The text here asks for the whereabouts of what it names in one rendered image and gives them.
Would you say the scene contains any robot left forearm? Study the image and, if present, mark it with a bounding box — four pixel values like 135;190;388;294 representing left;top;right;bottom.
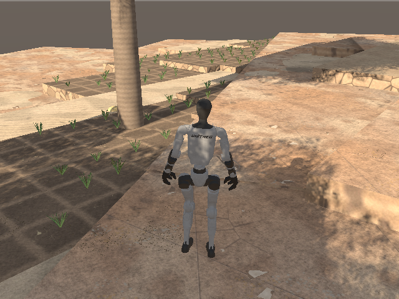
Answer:
164;149;177;173

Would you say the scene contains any left robot upper arm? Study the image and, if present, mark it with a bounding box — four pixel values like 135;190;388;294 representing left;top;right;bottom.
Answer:
171;125;190;159

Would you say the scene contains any robot left thigh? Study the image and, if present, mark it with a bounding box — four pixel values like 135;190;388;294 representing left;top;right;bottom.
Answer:
178;173;195;212

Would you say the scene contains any right robot foot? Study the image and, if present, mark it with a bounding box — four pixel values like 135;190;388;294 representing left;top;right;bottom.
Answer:
206;242;215;258

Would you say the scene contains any left robot hand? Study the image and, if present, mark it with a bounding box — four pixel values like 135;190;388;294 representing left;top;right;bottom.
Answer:
162;171;176;185

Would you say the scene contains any right robot hand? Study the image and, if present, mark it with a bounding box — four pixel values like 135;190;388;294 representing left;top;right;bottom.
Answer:
224;176;238;191

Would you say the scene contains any robot right forearm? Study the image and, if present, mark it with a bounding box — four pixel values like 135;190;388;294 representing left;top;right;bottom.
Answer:
224;152;236;178

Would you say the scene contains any right robot upper arm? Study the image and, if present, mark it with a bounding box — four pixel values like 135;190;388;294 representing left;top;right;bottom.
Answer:
215;126;231;162

